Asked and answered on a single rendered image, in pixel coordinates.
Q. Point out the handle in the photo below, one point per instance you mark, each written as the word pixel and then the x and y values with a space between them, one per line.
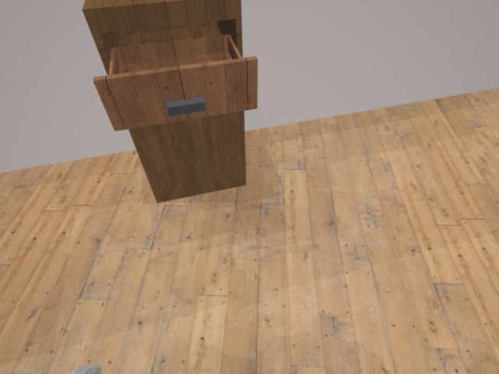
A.
pixel 186 106

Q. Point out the drawer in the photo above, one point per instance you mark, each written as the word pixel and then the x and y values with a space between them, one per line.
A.
pixel 141 77

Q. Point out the cabinet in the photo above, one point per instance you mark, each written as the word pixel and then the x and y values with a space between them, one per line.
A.
pixel 190 157

